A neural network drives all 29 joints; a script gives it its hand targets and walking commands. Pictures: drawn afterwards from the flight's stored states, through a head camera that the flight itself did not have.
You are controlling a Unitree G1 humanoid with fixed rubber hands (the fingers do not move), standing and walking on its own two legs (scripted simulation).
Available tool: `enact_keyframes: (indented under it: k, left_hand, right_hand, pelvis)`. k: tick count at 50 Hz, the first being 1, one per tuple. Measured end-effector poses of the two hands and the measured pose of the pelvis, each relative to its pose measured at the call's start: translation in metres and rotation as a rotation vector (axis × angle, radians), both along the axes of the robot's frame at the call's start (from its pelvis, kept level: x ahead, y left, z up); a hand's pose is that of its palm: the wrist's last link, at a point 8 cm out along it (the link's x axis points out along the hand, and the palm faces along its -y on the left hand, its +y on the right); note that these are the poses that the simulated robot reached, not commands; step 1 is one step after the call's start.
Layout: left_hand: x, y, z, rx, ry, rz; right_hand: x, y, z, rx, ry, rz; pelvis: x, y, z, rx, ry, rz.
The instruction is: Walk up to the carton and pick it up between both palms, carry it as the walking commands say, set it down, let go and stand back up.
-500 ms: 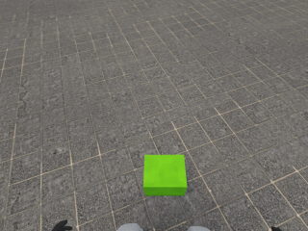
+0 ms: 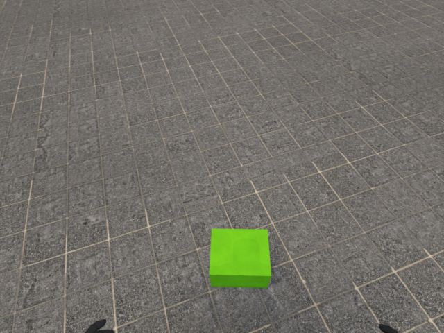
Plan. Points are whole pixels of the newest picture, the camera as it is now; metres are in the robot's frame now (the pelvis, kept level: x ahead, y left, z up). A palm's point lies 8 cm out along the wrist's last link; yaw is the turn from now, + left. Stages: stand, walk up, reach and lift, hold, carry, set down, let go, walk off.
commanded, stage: walk up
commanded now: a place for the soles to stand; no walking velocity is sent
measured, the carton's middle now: (239, 258) +0.49 -0.02 -0.69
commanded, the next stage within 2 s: reach and lift in 0.04 s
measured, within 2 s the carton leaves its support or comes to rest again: neither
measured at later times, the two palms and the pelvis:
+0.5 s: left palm (119, 293) +0.22 +0.26 -0.15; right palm (371, 315) +0.18 -0.27 -0.15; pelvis +0.00 +0.02 -0.05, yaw -3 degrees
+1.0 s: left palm (145, 252) +0.32 +0.23 -0.19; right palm (341, 247) +0.34 -0.26 -0.18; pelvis -0.06 +0.00 -0.10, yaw -2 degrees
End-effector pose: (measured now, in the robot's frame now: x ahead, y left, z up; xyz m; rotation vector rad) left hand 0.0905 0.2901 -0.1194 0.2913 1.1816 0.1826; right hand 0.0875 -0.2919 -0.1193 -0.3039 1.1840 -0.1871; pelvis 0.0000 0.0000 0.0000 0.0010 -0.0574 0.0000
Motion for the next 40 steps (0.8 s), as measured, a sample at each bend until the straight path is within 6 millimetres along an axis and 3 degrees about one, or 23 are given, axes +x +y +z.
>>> enact_keyframes:
  k: [3,11,17,25,40]
  left_hand:
    - [0.004,0.001,0.001,-0.003,-0.005,0.012]
    - [0.055,-0.007,-0.014,-0.03,-0.04,-0.047]
    - [0.089,-0.024,-0.018,-0.042,-0.099,-0.074]
    - [0.125,-0.032,-0.03,-0.041,-0.147,-0.07]
    - [0.182,-0.053,-0.055,-0.088,-0.237,-0.022]
  right_hand:
    - [0.003,0.001,0.001,0.006,0.0,-0.006]
    - [0.058,0.013,0.003,0.014,-0.111,0.005]
    - [0.07,0.018,-0.012,0.031,-0.087,0.006]
    - [0.092,0.023,-0.034,0.072,-0.131,-0.016]
    - [0.18,0.019,-0.046,0.097,-0.258,-0.003]
  pelvis:
    - [0.001,0.0,0.0,-0.001,0.014,-0.006]
    - [-0.016,0.005,-0.022,-0.004,0.049,-0.041]
    - [-0.007,0.014,-0.033,-0.007,0.117,-0.037]
    - [0.002,0.02,-0.052,0.004,0.207,-0.052]
    - [-0.024,0.011,-0.081,0.018,0.395,-0.058]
